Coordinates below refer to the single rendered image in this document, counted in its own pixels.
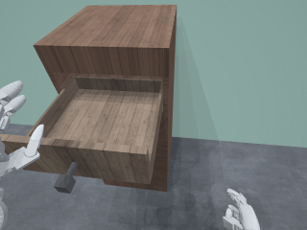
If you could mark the robot right hand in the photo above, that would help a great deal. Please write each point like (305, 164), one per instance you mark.
(243, 218)

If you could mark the cabinet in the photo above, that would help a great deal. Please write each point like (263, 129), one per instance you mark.
(124, 42)

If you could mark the robot left hand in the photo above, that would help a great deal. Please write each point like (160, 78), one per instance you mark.
(9, 104)

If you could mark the handle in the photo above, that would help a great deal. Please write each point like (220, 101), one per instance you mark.
(65, 182)

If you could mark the drawer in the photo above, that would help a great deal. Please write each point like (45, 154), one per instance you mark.
(108, 126)

